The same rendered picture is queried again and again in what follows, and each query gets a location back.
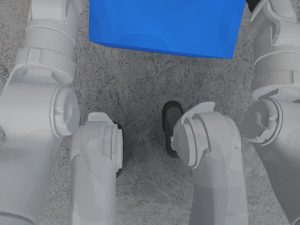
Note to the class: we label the robot right shin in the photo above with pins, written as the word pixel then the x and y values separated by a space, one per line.
pixel 205 107

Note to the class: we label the right robot upper arm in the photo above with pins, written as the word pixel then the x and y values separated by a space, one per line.
pixel 272 125

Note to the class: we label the right robot forearm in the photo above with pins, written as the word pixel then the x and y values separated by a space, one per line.
pixel 276 46

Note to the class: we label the robot shin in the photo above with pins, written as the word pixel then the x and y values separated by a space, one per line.
pixel 205 107
pixel 75 142

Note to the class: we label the carton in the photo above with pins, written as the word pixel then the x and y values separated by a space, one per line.
pixel 190 28

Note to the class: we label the robot left shin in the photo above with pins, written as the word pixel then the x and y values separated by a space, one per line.
pixel 75 142

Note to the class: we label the left robot forearm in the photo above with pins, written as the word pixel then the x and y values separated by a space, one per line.
pixel 49 42

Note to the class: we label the left robot upper arm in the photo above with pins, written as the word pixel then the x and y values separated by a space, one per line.
pixel 35 117

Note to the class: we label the right robot hand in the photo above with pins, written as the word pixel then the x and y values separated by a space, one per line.
pixel 252 4

